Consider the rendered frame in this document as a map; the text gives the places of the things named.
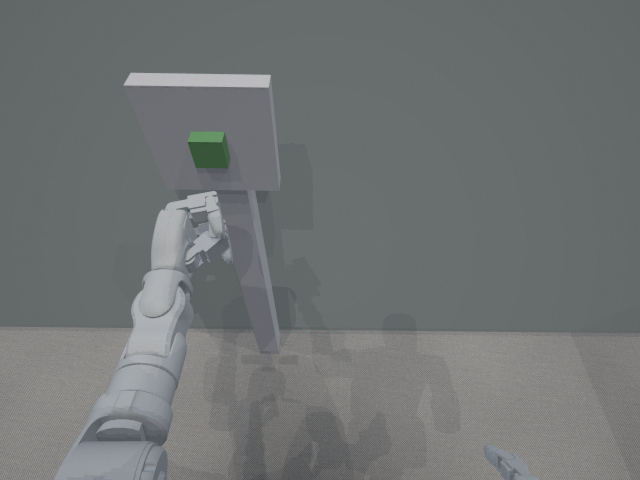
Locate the button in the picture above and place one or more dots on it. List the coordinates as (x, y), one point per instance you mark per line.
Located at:
(209, 149)

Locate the left robot upper arm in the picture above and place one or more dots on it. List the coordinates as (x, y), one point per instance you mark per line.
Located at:
(116, 460)

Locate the panel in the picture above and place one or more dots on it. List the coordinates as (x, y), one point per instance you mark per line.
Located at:
(168, 107)

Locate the robot left forearm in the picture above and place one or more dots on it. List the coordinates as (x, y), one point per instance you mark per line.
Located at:
(137, 403)

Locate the right robot hand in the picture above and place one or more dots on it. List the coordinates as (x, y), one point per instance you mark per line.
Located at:
(510, 466)

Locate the left robot hand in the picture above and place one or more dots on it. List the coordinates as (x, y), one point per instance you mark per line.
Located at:
(174, 235)

